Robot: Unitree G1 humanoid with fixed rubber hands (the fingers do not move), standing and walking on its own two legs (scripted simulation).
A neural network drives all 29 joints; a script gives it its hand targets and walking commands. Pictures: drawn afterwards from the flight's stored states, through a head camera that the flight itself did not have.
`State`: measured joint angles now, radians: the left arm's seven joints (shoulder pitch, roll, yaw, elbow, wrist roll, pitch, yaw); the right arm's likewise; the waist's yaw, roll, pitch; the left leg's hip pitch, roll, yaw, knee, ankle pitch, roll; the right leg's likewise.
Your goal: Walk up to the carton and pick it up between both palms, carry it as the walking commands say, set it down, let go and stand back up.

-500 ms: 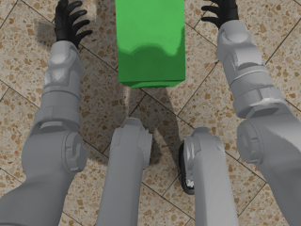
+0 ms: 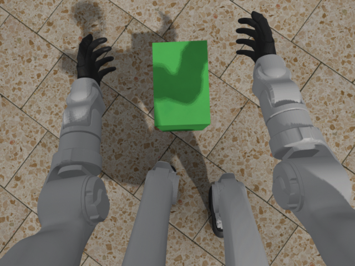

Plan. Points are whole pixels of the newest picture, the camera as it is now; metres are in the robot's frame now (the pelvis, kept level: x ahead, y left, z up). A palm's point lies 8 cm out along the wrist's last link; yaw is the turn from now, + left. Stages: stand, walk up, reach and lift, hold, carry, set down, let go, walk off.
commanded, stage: set down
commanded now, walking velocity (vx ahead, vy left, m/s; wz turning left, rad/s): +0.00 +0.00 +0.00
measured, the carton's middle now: (181, 94) +0.52 +0.08 -0.41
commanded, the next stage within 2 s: let go in 0.44 s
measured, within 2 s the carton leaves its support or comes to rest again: neither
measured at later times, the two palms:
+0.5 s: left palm (53, 56) +0.45 +0.26 +0.03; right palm (299, 28) +0.52 -0.09 +0.04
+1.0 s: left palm out of the picture +0.32 +0.26 +0.12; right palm out of the picture +0.38 -0.17 +0.12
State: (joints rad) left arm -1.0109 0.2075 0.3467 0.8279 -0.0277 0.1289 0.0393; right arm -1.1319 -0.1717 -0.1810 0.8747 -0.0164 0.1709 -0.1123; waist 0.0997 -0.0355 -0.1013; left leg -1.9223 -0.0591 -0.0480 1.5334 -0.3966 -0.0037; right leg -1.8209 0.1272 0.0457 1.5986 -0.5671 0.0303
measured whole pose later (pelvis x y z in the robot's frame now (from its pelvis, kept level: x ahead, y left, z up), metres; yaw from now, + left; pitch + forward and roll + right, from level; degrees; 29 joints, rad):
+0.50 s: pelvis +0.03 +0.01 +0.13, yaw +0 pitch +42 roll -2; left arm -0.87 0.13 0.41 0.82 0.08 0.07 0.00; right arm -0.97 -0.12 -0.29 0.89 -0.13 0.10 -0.05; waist 0.09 -0.04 -0.12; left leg -1.46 -0.05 -0.05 0.98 -0.24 0.01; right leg -1.37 0.10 0.09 1.03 -0.38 0.03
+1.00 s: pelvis +0.09 +0.01 +0.20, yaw +2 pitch +21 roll +0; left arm -0.07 0.18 0.12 0.53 0.04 0.02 -0.08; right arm -0.17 -0.12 -0.13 0.61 -0.08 0.04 -0.04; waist 0.07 -0.01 -0.10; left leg -0.78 -0.07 -0.05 0.63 -0.23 0.03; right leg -0.68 0.05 0.11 0.66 -0.35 0.01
